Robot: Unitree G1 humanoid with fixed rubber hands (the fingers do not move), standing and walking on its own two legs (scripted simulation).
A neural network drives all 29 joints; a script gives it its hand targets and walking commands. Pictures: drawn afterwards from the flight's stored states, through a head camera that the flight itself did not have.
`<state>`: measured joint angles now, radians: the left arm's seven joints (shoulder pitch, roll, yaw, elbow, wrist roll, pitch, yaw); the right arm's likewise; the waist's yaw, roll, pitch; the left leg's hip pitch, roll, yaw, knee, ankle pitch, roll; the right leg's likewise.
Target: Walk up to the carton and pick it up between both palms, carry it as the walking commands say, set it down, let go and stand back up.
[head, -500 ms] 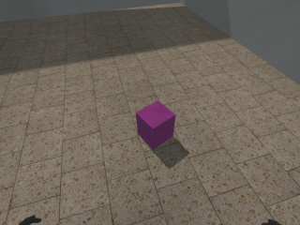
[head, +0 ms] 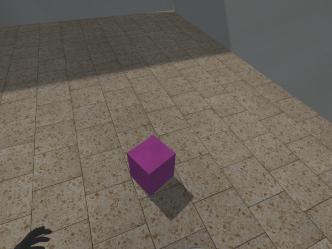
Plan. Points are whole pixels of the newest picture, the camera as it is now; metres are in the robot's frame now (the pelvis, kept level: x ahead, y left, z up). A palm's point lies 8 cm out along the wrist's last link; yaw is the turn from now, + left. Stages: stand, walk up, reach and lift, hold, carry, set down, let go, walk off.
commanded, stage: walk up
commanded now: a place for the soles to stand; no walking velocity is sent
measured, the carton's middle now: (151, 165) +0.78 +0.02 -0.61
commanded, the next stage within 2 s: none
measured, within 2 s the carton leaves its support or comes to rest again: neither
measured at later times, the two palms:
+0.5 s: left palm (20, 223) +0.26 +0.34 -0.05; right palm (284, 198) +0.26 -0.33 -0.03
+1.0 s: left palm (51, 162) +0.42 +0.32 -0.04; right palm (259, 162) +0.40 -0.33 -0.07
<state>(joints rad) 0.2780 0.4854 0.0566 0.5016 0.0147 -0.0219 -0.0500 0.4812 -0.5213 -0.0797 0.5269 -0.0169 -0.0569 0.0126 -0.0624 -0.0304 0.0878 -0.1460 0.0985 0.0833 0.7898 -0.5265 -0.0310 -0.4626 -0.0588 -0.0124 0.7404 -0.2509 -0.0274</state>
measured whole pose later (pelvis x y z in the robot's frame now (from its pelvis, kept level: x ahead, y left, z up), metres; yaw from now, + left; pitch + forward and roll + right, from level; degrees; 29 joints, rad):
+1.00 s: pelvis +0.28 +0.00 +0.01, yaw +4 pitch -2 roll +0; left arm 0.11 0.45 0.00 0.71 -0.01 -0.02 0.02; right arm 0.22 -0.48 -0.04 0.77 0.01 0.00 0.00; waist -0.02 0.02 0.07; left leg -0.16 0.03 -0.03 0.68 -0.49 -0.03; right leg -0.35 -0.07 -0.07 0.73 -0.34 0.01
